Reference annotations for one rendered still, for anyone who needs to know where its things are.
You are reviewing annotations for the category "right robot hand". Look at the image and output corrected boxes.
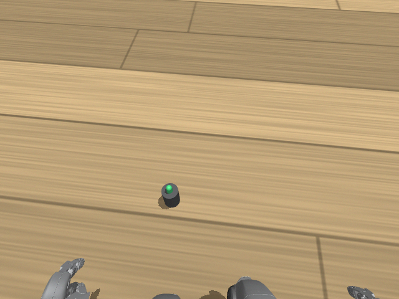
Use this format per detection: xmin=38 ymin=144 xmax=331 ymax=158
xmin=347 ymin=286 xmax=379 ymax=299

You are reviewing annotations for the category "left robot hand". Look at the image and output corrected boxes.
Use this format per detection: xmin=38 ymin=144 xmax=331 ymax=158
xmin=41 ymin=258 xmax=90 ymax=299

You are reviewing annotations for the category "bottle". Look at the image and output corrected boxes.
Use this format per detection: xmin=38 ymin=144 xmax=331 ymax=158
xmin=161 ymin=183 xmax=180 ymax=207

